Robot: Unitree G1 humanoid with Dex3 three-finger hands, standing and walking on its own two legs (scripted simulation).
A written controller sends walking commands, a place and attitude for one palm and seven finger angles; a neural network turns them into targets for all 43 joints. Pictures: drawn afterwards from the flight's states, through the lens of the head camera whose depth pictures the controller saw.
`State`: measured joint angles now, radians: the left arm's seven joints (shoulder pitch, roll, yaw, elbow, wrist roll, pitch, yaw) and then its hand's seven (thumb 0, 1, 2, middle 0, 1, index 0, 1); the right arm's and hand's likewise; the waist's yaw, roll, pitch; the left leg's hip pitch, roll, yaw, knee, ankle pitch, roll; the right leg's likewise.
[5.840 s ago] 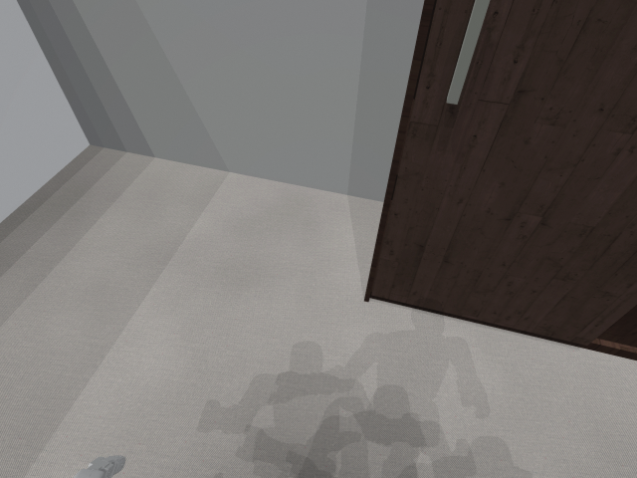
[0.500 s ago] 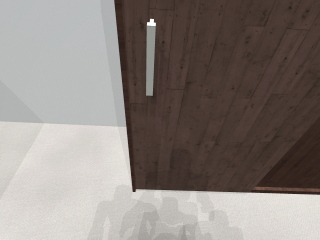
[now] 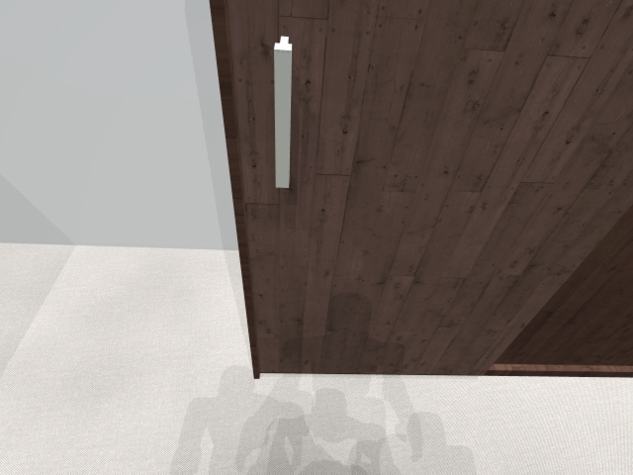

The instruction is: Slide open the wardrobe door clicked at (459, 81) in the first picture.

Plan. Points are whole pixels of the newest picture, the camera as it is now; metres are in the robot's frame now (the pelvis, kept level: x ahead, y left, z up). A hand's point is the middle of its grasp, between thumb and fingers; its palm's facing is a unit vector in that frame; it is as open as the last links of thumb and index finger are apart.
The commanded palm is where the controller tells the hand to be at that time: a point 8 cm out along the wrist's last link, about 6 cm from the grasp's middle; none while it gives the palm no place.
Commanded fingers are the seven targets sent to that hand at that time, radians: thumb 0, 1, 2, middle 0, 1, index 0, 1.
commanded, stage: look again from close up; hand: left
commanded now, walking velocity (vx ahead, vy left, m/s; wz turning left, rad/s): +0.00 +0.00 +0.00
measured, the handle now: (283, 117) +0.55 +0.09 +0.19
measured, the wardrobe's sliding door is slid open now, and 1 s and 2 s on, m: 0.00 0.00 0.00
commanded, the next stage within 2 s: none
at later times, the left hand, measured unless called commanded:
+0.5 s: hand out of the picture -0.01 +0.18 -0.18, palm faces +0.01 -0.98 -0.20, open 7.4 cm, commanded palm none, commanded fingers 0.00 0.90 0.90 -0.20 -0.30 -0.20 -0.30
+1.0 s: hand out of the picture +0.04 +0.18 -0.17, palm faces +0.00 -0.98 -0.21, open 7.4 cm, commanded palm none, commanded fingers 0.00 0.90 0.90 -0.20 -0.30 -0.20 -0.30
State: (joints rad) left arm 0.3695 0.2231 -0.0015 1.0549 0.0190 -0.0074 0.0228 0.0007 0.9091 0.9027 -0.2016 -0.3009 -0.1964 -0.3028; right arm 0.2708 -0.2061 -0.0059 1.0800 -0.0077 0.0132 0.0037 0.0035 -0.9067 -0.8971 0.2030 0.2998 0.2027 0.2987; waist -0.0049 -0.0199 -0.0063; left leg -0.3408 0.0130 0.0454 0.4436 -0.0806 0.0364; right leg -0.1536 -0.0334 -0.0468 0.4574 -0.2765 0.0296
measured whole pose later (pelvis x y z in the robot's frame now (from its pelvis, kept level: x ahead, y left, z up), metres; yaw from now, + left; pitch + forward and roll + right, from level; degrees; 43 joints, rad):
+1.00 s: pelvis +0.03 -0.01 +0.00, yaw -1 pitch -1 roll -1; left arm 0.31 0.21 0.00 1.07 0.01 -0.02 0.02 0.00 0.91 0.90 -0.20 -0.30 -0.20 -0.30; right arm 0.21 -0.20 0.01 1.10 0.00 0.00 0.00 0.00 -0.91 -0.90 0.20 0.30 0.20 0.30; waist 0.00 -0.02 0.02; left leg -0.28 0.01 0.05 0.43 -0.12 0.02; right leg -0.08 -0.03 -0.04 0.40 -0.30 0.03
